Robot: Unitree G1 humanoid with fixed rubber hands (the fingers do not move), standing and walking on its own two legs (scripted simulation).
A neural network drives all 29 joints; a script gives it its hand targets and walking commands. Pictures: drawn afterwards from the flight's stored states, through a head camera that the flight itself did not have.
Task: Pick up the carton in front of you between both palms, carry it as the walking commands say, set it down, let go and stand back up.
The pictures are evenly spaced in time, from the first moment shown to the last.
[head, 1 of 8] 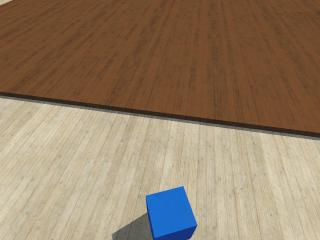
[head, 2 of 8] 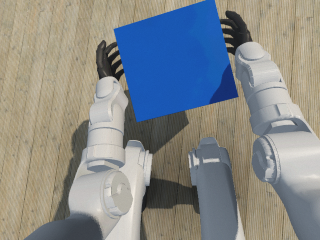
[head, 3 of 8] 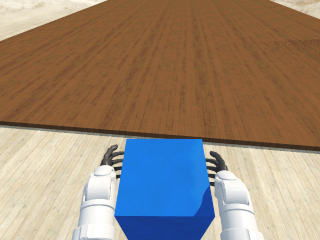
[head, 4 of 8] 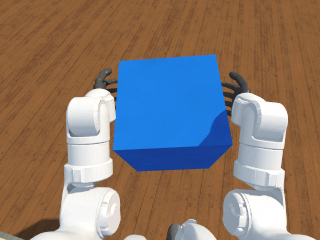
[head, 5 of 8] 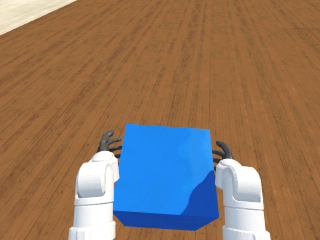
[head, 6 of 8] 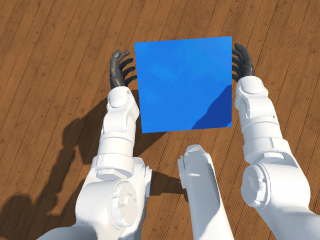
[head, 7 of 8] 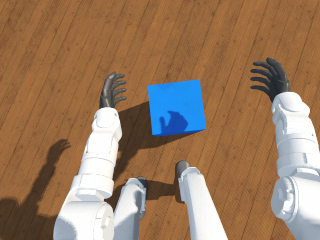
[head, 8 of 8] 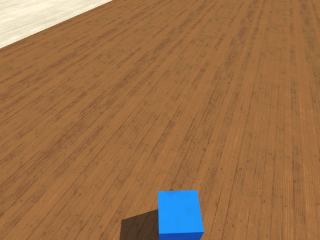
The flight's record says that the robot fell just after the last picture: no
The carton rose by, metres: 0.79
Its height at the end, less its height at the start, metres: +0.05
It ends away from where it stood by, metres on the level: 2.96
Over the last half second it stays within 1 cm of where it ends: yes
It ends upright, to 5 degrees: yes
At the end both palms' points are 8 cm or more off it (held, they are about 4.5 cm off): yes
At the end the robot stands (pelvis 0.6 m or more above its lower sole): yes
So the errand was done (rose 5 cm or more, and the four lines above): yes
